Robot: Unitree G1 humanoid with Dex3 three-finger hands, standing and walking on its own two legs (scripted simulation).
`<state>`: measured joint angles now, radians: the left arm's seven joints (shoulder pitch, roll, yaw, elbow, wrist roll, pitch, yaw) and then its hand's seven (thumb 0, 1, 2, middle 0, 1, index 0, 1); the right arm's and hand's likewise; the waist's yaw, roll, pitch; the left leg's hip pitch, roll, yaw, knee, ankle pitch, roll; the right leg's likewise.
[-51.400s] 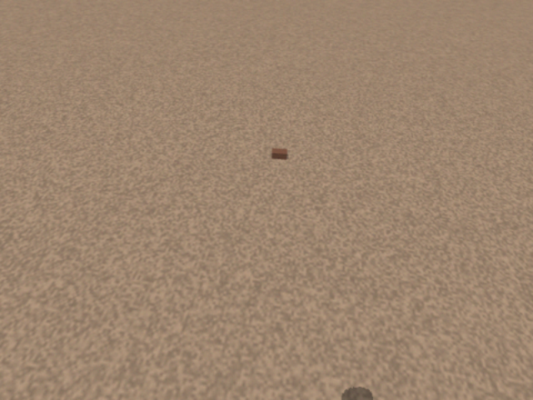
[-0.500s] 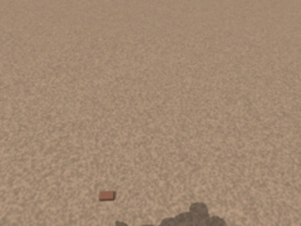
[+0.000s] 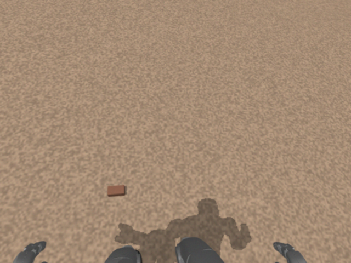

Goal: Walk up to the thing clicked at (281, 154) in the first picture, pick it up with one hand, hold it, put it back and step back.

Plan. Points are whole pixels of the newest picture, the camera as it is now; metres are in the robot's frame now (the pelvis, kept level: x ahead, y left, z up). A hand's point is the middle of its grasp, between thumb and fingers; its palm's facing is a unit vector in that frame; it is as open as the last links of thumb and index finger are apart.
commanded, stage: step back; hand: left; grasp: from above
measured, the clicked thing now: (116, 190) +0.48 +0.21 -0.74
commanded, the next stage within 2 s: none
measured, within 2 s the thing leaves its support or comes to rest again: neither
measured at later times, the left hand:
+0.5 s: hand out of the picture +0.01 +0.26 -0.15, palm faces +0.04 -0.93 -0.37, open 7.4 cm
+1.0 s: hand out of the picture -0.20 +0.22 -0.14, palm faces +0.00 -0.91 -0.41, open 7.4 cm
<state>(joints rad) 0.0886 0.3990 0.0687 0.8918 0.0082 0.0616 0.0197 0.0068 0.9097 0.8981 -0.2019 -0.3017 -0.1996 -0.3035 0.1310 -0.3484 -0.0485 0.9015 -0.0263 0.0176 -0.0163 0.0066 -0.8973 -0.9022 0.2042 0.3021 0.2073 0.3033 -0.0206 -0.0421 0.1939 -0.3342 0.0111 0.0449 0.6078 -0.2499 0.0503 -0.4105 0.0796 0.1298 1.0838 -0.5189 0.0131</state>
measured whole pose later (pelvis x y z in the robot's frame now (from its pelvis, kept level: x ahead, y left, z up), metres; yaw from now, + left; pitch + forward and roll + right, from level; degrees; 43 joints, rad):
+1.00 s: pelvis -0.28 -0.05 +0.00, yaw +0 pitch -2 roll +2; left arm 0.21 0.35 0.07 0.85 0.04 0.05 0.00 0.01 0.91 0.90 -0.21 -0.30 -0.20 -0.30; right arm 0.18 -0.42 -0.06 0.86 0.00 0.04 -0.02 0.01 -0.90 -0.90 0.20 0.30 0.20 0.30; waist 0.02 0.02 0.14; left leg -0.51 -0.12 -0.13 1.13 -0.46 -0.01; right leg -0.30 -0.02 0.03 0.65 -0.31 -0.01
